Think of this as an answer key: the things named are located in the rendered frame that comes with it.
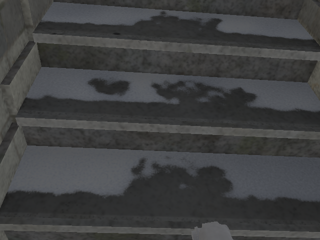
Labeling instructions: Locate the robot right thigh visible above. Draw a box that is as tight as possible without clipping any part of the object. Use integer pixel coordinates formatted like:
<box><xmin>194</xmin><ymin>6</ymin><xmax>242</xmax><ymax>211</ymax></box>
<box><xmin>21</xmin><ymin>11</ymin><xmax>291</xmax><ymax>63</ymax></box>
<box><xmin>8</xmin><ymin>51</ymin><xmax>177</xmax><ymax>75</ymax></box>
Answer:
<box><xmin>191</xmin><ymin>221</ymin><xmax>233</xmax><ymax>240</ymax></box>

